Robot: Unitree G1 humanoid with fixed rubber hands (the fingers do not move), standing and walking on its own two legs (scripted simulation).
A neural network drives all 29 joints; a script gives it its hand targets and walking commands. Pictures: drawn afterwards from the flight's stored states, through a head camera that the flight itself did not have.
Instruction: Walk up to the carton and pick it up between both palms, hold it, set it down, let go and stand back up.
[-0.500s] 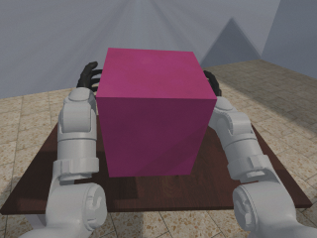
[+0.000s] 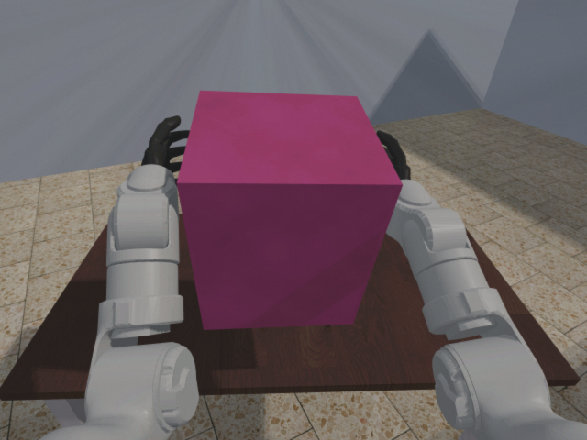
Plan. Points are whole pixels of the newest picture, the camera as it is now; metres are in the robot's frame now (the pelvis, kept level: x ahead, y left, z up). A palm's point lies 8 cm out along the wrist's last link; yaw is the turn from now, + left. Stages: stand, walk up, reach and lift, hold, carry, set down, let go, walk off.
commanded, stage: hold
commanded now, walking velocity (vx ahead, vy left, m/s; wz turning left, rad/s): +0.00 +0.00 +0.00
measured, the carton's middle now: (280, 213) +0.37 +0.00 +0.21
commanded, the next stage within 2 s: none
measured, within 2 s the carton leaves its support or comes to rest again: neither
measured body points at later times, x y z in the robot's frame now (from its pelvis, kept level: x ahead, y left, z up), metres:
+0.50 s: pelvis +0.00 +0.00 +0.00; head -0.08 +0.02 +0.44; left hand +0.38 +0.16 +0.27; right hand +0.37 -0.15 +0.25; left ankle +0.01 +0.13 -0.75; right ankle +0.02 -0.13 -0.75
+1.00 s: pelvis +0.00 +0.00 +0.00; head -0.08 +0.02 +0.44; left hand +0.38 +0.16 +0.27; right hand +0.38 -0.15 +0.25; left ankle +0.01 +0.13 -0.75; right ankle +0.02 -0.13 -0.75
